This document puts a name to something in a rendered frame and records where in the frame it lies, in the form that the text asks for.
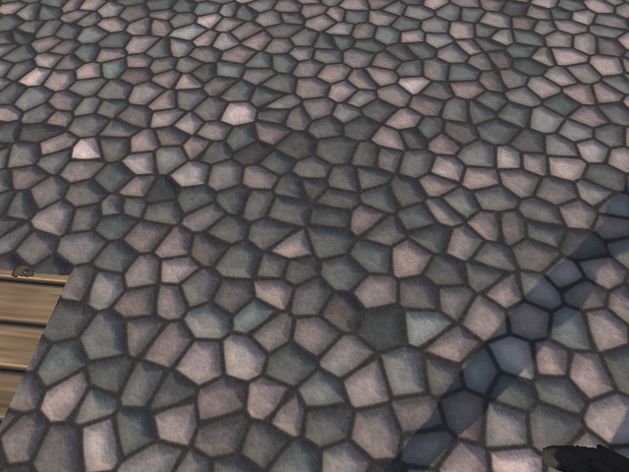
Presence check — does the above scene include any robot right hand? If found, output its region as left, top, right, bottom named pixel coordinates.
left=542, top=444, right=629, bottom=472

